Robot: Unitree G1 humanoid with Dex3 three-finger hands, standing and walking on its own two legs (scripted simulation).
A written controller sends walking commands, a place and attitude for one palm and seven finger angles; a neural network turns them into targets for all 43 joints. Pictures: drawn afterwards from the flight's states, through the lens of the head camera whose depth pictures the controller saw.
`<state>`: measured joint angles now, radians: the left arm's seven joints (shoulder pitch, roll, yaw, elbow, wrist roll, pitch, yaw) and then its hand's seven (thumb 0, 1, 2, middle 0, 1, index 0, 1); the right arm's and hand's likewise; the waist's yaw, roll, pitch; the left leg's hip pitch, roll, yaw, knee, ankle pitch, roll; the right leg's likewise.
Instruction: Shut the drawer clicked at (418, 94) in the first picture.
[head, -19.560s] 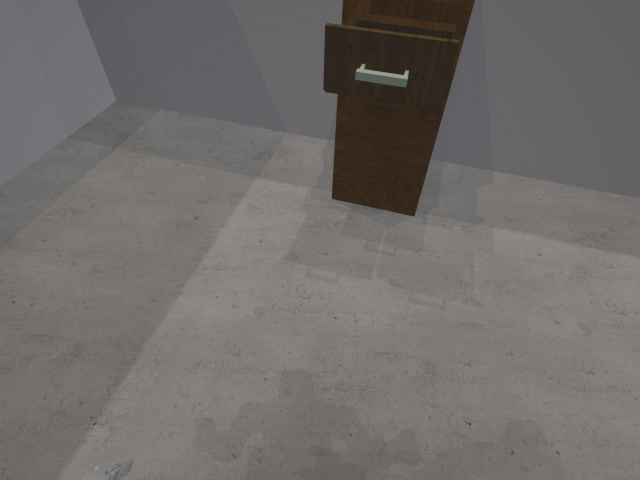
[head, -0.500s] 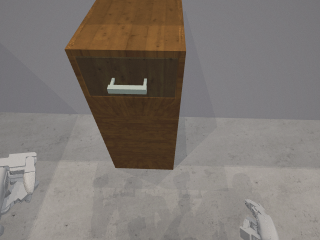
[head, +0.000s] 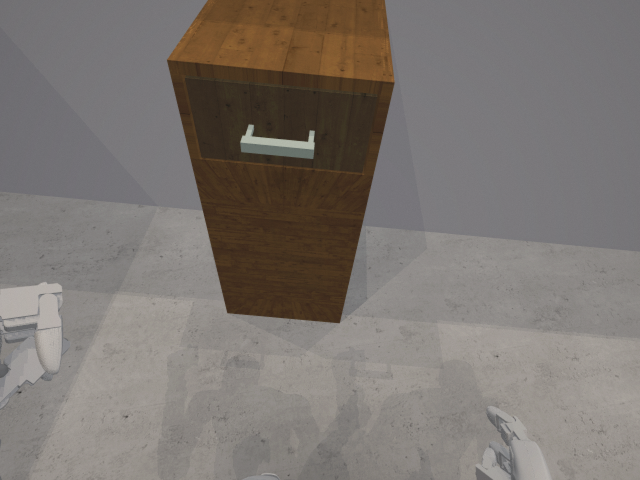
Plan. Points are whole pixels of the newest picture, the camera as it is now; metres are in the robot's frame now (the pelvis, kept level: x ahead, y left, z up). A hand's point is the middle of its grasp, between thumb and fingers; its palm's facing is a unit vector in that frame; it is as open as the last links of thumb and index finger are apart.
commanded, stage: step back with the hand held close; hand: left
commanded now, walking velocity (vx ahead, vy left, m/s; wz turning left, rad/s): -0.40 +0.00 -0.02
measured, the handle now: (279, 140) +0.69 +0.11 +0.02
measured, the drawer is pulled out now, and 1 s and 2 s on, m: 0.00 0.00 0.00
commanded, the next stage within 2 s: stop stepping back and stand still in 0.32 s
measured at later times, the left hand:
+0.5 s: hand out of the picture +0.07 +0.20 +0.20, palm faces +0.23 -0.78 -0.59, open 3.2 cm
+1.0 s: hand out of the picture -0.01 +0.27 +0.18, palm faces +0.39 -0.83 -0.39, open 3.2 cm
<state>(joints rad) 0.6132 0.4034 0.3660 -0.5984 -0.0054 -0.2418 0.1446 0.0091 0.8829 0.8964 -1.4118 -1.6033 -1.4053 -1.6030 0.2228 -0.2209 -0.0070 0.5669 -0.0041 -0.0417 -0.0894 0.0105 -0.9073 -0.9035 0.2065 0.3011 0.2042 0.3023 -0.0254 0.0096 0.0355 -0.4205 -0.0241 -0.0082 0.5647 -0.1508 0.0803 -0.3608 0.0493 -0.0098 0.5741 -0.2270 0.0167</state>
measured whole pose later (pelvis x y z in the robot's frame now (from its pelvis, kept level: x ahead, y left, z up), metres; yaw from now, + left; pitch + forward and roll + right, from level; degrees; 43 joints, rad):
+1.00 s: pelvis -0.20 +0.03 -0.01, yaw -5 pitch -2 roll -4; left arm 0.61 0.40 0.42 -0.60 -0.05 -0.23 0.14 0.00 0.88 0.90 -1.41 -1.60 -1.41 -1.60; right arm 0.23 -0.19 0.01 0.65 0.00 -0.08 -0.09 0.01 -0.91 -0.90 0.21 0.30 0.21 0.30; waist 0.03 0.01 -0.05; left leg -0.38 -0.02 -0.04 0.69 -0.30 0.03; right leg -0.25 -0.03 -0.05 0.64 -0.40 0.02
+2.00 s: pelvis -0.26 +0.05 -0.01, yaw -1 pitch +0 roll +2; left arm 0.24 0.25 0.03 0.65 0.03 0.06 0.01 0.01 0.91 0.90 -1.17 -1.37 -1.16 -1.37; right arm 0.14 -0.27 0.00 0.82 -0.03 -0.02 -0.01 0.01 -0.91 -0.90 0.21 0.30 0.20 0.30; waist -0.03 -0.04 0.07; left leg -0.40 -0.11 -0.01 0.60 -0.20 0.05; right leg -0.32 0.01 0.07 0.70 -0.36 -0.01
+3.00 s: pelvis -0.23 +0.03 +0.01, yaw +0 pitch -1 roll +0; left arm 0.19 0.21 0.01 1.13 0.01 -0.01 0.02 0.00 0.90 0.90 -0.21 -0.30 -0.20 -0.30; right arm 0.19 -0.23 -0.01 1.13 -0.01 0.00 -0.04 0.00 -0.91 -0.90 0.20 0.30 0.20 0.30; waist -0.01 0.01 0.06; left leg -0.22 -0.04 -0.06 0.39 -0.15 0.01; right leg -0.09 0.06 0.03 0.37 -0.26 -0.05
